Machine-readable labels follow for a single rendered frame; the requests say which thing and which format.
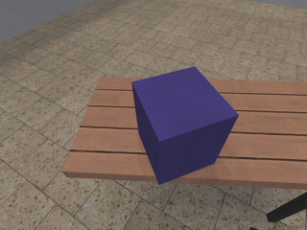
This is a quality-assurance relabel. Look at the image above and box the carton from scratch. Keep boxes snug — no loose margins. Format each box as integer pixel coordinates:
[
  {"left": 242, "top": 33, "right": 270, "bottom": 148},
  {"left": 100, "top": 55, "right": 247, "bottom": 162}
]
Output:
[{"left": 131, "top": 66, "right": 239, "bottom": 185}]

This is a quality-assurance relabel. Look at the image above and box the table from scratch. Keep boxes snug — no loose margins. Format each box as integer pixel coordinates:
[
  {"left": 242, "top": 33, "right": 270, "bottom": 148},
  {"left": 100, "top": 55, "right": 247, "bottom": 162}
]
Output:
[{"left": 61, "top": 77, "right": 307, "bottom": 222}]

